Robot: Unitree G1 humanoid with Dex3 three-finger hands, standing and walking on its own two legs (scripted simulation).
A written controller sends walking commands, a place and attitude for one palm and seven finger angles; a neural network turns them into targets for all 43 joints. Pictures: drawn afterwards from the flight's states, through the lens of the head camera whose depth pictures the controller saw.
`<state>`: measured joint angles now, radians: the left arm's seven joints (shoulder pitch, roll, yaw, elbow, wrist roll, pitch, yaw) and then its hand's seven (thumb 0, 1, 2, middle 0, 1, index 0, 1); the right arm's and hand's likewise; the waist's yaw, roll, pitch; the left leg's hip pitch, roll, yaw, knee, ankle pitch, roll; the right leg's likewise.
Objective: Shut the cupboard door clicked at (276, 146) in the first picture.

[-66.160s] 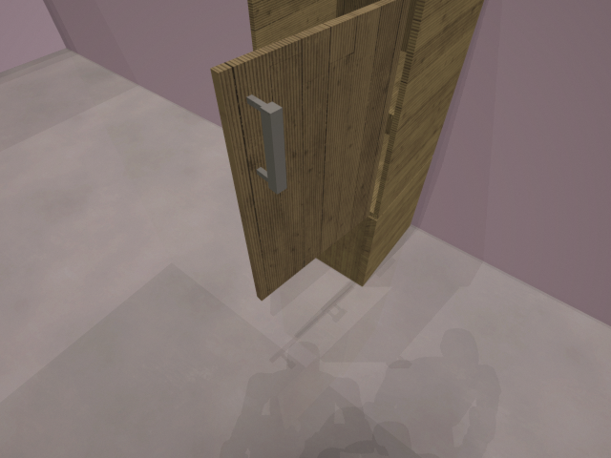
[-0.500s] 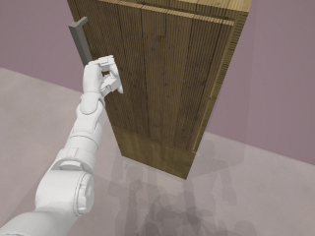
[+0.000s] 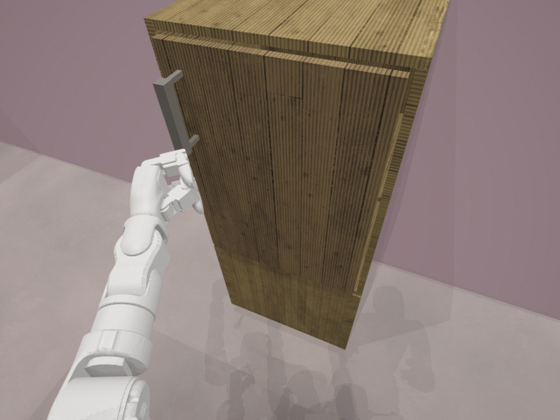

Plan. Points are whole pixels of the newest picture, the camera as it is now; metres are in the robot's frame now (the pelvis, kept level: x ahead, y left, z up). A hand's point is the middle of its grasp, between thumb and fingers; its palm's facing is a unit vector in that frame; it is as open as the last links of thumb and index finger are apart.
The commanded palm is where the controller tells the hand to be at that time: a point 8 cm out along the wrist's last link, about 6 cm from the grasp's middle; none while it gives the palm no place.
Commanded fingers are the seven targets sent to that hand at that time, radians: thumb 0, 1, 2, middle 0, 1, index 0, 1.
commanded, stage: draw the hand back to the body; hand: left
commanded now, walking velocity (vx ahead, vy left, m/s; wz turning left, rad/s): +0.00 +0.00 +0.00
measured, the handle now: (180, 115) +0.60 +0.20 +0.13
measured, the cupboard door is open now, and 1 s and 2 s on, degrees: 0 0 0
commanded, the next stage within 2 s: step back with the hand held close in 1.26 s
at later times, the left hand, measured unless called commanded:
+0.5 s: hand (91, 277) +0.25 +0.21 +0.16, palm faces +0.28 -0.93 -0.25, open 3.5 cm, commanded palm +0.21 +0.26 +0.17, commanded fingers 0.00 0.90 0.90 -0.69 -0.84 -0.69 -0.84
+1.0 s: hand out of the picture +0.17 +0.29 +0.17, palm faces +0.49 -0.76 -0.43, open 6.9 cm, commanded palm +0.13 +0.32 +0.19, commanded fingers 0.00 0.90 0.90 -0.20 -0.30 -0.20 -0.30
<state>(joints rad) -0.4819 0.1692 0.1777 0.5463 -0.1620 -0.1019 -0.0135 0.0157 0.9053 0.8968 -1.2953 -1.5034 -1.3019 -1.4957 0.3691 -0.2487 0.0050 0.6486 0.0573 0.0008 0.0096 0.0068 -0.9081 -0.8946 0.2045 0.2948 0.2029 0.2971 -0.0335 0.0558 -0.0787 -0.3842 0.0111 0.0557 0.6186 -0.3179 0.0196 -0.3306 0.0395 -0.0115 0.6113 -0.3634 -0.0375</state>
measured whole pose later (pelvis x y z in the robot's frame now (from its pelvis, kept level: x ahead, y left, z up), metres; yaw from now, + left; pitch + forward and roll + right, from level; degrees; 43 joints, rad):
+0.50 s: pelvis -0.02 +0.00 +0.02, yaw +2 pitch -3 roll +0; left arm 0.08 0.29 0.13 -0.10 -0.08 -0.04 0.06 0.02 0.90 0.90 -0.96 -1.13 -0.96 -1.12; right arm 0.15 -0.22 0.06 0.59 0.04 -0.01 -0.06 0.01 -0.91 -0.89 0.20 0.29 0.20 0.30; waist 0.05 0.06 0.01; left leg -0.17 -0.01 0.02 0.43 -0.21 0.02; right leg -0.09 0.03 -0.04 0.41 -0.26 -0.03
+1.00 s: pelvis +0.00 +0.02 +0.02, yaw +2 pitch -3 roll +0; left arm 0.49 0.35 0.36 -0.37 -0.08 -0.08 0.09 0.01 0.90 0.90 -0.30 -0.41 -0.31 -0.40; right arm 0.20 -0.26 0.00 0.62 0.03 -0.04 -0.06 0.01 -0.91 -0.90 0.20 0.29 0.20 0.30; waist 0.07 0.09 -0.01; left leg -0.13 -0.02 0.03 0.43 -0.24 0.04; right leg -0.05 0.01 -0.03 0.38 -0.27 -0.01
